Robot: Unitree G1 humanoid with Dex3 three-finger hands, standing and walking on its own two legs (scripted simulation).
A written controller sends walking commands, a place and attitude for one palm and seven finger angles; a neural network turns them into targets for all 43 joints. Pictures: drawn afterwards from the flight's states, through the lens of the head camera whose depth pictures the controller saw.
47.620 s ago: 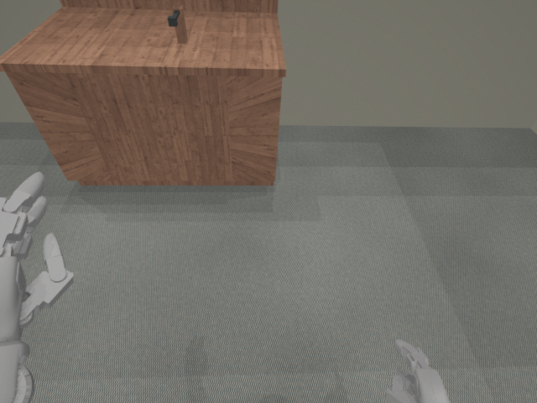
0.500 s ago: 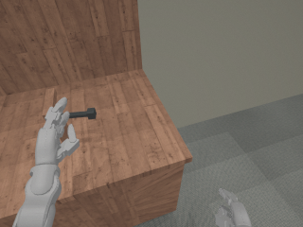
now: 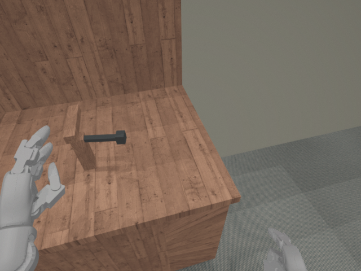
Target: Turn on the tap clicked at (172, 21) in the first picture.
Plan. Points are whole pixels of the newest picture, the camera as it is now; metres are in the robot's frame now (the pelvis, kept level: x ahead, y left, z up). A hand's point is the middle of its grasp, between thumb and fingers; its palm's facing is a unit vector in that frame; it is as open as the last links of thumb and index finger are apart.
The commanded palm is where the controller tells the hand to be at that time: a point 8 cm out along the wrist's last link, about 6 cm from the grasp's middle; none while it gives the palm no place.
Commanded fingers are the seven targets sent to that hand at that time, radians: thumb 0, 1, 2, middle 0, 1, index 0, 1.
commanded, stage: draw the hand back beside the body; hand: left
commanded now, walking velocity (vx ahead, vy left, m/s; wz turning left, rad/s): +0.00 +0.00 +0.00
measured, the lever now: (120, 137) +0.44 +0.23 +0.04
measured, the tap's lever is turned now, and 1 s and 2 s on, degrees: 77 77 77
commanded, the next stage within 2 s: step back with the hand held close in 0.28 s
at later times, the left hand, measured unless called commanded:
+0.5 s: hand (58, 181) +0.20 +0.24 +0.17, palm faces +0.42 -0.83 -0.37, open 7.5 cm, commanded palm +0.16 +0.27 +0.17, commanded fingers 0.00 0.90 0.90 -0.20 -0.30 -0.20 -0.30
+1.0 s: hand (24, 229) +0.13 +0.26 +0.15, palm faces +0.39 -0.81 -0.45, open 7.5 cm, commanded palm +0.08 +0.29 +0.17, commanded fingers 0.00 0.90 0.90 -0.20 -0.30 -0.20 -0.30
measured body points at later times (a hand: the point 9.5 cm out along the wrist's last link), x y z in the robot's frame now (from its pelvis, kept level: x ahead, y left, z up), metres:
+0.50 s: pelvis +0.00 -0.01 +0.00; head -0.01 -0.03 +0.45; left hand +0.17 +0.28 +0.19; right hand +0.19 -0.23 -0.09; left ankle -0.01 +0.11 -0.74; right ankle +0.00 -0.10 -0.74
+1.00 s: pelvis -0.08 +0.01 -0.01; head -0.06 +0.00 +0.44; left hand +0.10 +0.30 +0.18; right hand +0.10 -0.22 -0.10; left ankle -0.01 +0.11 -0.74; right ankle +0.00 -0.10 -0.74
